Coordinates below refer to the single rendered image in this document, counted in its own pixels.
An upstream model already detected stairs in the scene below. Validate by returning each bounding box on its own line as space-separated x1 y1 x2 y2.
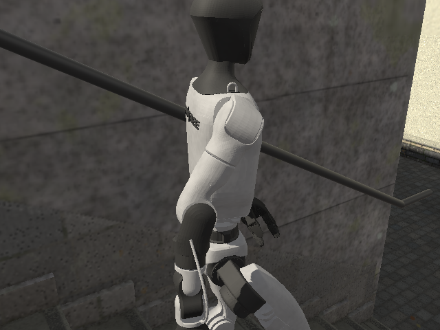
0 304 391 330

